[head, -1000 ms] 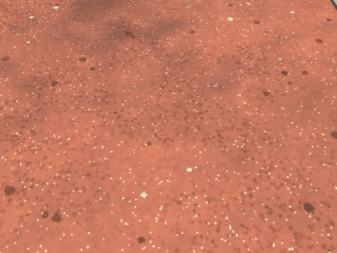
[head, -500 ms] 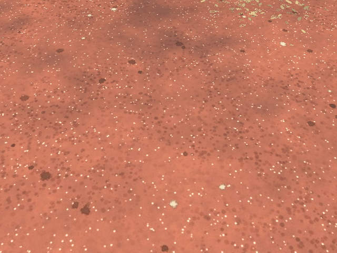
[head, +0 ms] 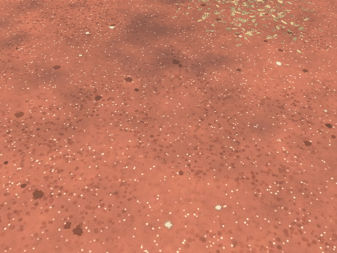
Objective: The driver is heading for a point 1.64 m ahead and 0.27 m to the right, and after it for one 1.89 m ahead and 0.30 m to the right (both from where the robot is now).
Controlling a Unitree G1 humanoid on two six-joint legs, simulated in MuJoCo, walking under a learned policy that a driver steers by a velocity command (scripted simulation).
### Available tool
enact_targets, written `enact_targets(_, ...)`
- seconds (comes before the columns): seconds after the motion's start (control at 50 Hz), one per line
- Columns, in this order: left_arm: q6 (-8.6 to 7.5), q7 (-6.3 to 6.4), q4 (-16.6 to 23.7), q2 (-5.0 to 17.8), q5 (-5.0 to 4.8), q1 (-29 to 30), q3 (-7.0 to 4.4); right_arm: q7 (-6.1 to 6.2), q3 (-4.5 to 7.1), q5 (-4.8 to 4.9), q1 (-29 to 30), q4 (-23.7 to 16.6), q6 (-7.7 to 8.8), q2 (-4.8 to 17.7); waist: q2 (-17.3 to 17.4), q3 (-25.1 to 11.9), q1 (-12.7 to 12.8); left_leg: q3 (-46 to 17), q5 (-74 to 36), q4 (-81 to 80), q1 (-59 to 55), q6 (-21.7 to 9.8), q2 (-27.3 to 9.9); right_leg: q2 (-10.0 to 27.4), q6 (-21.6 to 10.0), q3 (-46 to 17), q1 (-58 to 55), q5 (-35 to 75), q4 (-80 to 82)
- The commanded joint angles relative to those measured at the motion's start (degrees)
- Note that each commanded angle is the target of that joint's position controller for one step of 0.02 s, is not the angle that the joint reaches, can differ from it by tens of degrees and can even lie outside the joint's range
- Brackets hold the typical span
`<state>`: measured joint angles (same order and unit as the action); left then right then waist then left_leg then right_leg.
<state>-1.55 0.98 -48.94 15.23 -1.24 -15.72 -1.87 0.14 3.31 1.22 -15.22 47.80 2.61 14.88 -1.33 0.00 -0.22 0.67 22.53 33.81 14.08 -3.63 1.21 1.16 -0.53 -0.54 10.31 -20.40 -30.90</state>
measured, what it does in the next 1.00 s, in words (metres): walks ahead: right foot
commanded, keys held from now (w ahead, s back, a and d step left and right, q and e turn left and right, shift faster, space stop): w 1.00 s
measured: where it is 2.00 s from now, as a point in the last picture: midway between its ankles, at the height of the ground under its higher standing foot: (175, 142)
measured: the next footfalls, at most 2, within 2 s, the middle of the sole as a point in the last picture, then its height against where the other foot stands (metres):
right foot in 0.48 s outside the picture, level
left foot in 1.02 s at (147, 214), level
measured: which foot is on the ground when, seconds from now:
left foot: down 0.00-0.48, up 0.50-1.00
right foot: down 0.00-0.02, up 0.04-0.46, down 0.48-1.00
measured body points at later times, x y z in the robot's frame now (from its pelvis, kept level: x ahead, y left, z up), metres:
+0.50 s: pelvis +0.23 -0.03 -0.02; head +0.27 -0.03 +0.43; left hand +0.48 +0.19 -0.09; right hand +0.17 -0.30 -0.15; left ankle +0.00 +0.10 -0.71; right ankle +0.36 -0.13 -0.73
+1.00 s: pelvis +0.51 -0.02 +0.00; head +0.54 -0.01 +0.44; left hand +0.49 +0.27 -0.14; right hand +0.74 -0.24 -0.08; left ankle +0.66 +0.10 -0.73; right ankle +0.36 -0.13 -0.73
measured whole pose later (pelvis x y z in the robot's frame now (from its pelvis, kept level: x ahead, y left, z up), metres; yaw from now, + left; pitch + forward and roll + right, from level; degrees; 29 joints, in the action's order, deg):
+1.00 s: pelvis +0.51 -0.02 +0.00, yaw +0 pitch +2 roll -2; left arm -3.1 -0.2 -52.8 16.7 -1.0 -22.6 -2.9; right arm -2.3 1.1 0.8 -1.5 41.4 5.4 14.3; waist 1.6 1.2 5.1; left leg 0.3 1.0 27.6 29.6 -2.7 -2.6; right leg -2.5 -1.1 1.5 -4.1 -21.6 -15.4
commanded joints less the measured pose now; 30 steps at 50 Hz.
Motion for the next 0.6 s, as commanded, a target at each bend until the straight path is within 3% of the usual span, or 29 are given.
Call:
enact_targets(0.02,-0.99,-0.20,5.63,6.87,-0.17,8.94,-1.54,-0.52,2.12,-0.19,-7.40,0.71,2.00,6.08,-3.08,3.04,-5.52,-3.36,-6.27,-8.68,-14.29,-1.49,-2.12,6.52,-5.72,-8.28,15.78,-6.44,7.57)
enact_targets(0.04,-1.80,-0.43,7.79,2.74,0.18,10.31,-0.39,-0.29,3.51,-0.29,-13.10,1.91,2.14,11.17,11.27,1.29,-6.20,-22.25,4.59,-17.00,-20.71,-6.47,-12.26,-1.57,-1.11,1.65,24.44,-2.91,-10.42)
enact_targets(0.06,-2.94,-0.12,9.41,5.25,-0.46,11.77,-0.98,-0.93,3.79,-0.67,-15.40,1.39,2.71,13.15,17.02,2.11,-7.78,-40.24,5.06,-23.64,-23.39,-13.45,-21.49,-3.58,-0.27,-0.67,33.62,-11.20,-23.81)
enact_targets(0.08,-3.60,-0.34,8.85,7.56,-1.42,10.23,-1.87,-0.83,2.58,-1.14,-12.50,0.75,3.34,9.75,10.58,3.93,-5.28,-38.62,3.60,-22.60,-23.53,-14.08,-22.28,-0.45,-1.40,-4.41,38.32,-11.17,-32.03)
enact_targets(0.1,-4.01,-0.84,7.87,7.06,-1.63,8.48,-1.73,-0.76,1.98,-1.08,-10.57,-0.10,3.74,7.81,7.84,3.96,-3.95,-33.22,1.92,-22.24,-24.19,-12.39,-20.22,1.44,-2.75,-4.93,40.08,-6.12,-34.24)
enact_targets(0.12,-4.36,-1.20,7.48,6.65,-1.06,8.48,-1.73,-0.80,1.77,-0.96,-9.27,-0.44,3.76,7.59,5.72,4.05,-3.41,-28.66,-1.00,-22.91,-24.25,-10.69,-18.79,3.11,-3.41,-4.20,41.31,-1.40,-33.63)
enact_targets(0.18,-4.32,-2.74,7.83,5.04,0.00,10.61,-1.61,-0.72,0.48,-1.15,-9.33,-0.11,2.70,5.04,6.46,3.86,-2.93,-17.22,-18.56,-24.64,-21.18,-7.72,-14.46,4.95,-2.20,-1.32,37.64,7.10,-27.42)
enact_targets(0.22,-4.01,-3.29,8.95,3.40,0.40,13.35,-1.02,-0.18,0.51,-0.79,-10.23,0.25,2.16,6.01,5.75,4.22,-3.48,-12.34,-24.53,-25.49,-18.78,-7.74,-12.87,4.26,-0.27,0.85,35.71,10.99,-21.04)
enact_targets(0.28,-4.11,-3.66,11.38,1.68,0.18,19.60,0.00,0.71,0.68,-0.94,-11.18,0.66,1.78,8.10,5.92,5.95,-4.95,-7.59,-24.01,-27.40,-12.39,-7.01,-10.94,2.09,1.19,3.17,28.42,19.29,-7.85)
enact_targets(0.32,-4.11,-3.83,12.37,2.53,-0.17,21.97,-0.06,0.82,0.85,-0.71,-12.80,1.51,1.88,8.99,6.83,7.08,-5.35,-7.17,-22.57,-28.56,-10.89,-7.09,-12.01,0.89,0.99,3.52,24.53,22.43,-3.41)
enact_targets(0.38,-4.30,-4.14,13.35,4.65,-0.38,22.57,-0.59,0.79,1.19,0.00,-12.31,2.36,1.83,9.34,7.16,7.70,-3.41,-6.72,-27.32,-26.70,-15.30,-5.83,-14.83,0.86,-1.50,1.63,23.50,22.14,0.47)
enact_targets(0.42,-4.34,-4.05,12.71,6.70,-0.13,18.94,-1.50,0.81,1.66,-0.30,-11.12,2.30,1.42,10.44,8.00,4.06,-0.51,-5.54,-43.10,-20.62,-18.99,-4.42,-15.36,-0.89,-3.55,2.50,18.05,19.07,0.80)
enact_targets(0.44,-4.16,-3.70,11.31,8.25,-0.04,13.44,-2.40,0.84,1.86,-0.58,-10.37,2.19,0.98,10.97,8.66,-0.09,2.66,-4.31,-53.51,-13.50,-19.32,-3.55,-14.48,-2.61,-4.99,3.86,10.77,17.75,0.63)
enact_targets(0.46,-3.80,-3.12,8.50,10.12,-0.12,4.14,-3.59,0.97,1.59,-0.92,-10.01,1.91,0.47,10.37,8.06,-5.86,7.13,-2.52,-57.53,-2.34,-15.62,-2.04,-12.08,-3.42,-6.58,4.67,-1.66,18.13,0.75)
enact_targets(0.48,-3.37,-2.34,6.41,13.50,0.49,-6.10,-4.51,1.18,0.69,-1.97,-10.76,0.49,0.37,8.30,2.22,-13.87,10.28,-1.60,-40.69,15.35,-2.21,-0.48,-9.33,6.83,-9.92,-7.16,-20.06,16.43,-1.74)
enact_targets(0.5,-3.43,-2.96,4.97,17.33,1.14,-8.76,-5.02,0.40,-1.79,-1.29,-19.88,0.20,1.54,-1.16,-15.66,-23.50,4.43,-3.81,6.43,36.37,17.88,3.03,2.55,21.02,-19.88,-38.16,-36.45,-0.98,7.48)
enact_targets(0.52,-3.52,-2.98,5.00,11.27,0.51,-7.16,-3.67,0.03,-0.39,0.41,-15.26,0.89,2.86,5.59,-10.75,-19.87,6.86,-10.03,9.37,42.90,24.41,2.17,0.61,19.78,-18.25,-44.74,-32.70,-10.60,15.43)
enact_targets(0.54,-3.64,-2.71,5.46,9.14,0.41,-2.14,-3.00,-0.16,0.68,1.90,-8.05,-1.42,3.55,9.00,-7.35,-9.09,6.06,-7.91,4.60,43.60,28.58,1.41,-2.43,18.20,-15.45,-35.23,-23.78,-8.27,16.38)
enact_targets(0.56,-3.82,-2.68,6.03,8.31,0.73,1.85,-2.70,0.18,0.49,1.53,-4.64,-2.30,3.96,8.73,-1.32,-4.71,4.15,-6.55,-0.93,40.91,26.32,1.05,-5.46,16.25,-14.17,-28.27,-14.77,-1.02,17.47)
enact_targets(0.58,-4.09,-2.86,6.23,7.11,1.39,4.35,-2.41,0.47,0.77,0.44,-3.23,-2.42,3.87,8.24,0.19,-1.90,2.26,-5.96,-4.20,37.67,23.79,1.22,-7.38,14.00,-13.52,-22.69,-7.61,6.18,18.58)
enact_targets(0.6,-4.45,-2.94,6.18,6.09,2.19,5.55,-2.12,0.49,0.88,-0.02,-4.68,-2.12,3.31,7.49,-1.49,-1.89,0.11,-6.65,-6.40,35.89,19.98,1.18,-9.01,12.30,-13.14,-19.11,-3.41,9.76,20.06)
Velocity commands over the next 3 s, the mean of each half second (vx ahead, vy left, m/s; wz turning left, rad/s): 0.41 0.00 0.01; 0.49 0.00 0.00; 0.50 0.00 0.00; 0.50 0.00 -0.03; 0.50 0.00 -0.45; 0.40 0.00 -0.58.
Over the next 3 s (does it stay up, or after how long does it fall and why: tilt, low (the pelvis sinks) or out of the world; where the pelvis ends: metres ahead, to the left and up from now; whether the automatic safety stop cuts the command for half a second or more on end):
stays up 1.56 -0.18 0.00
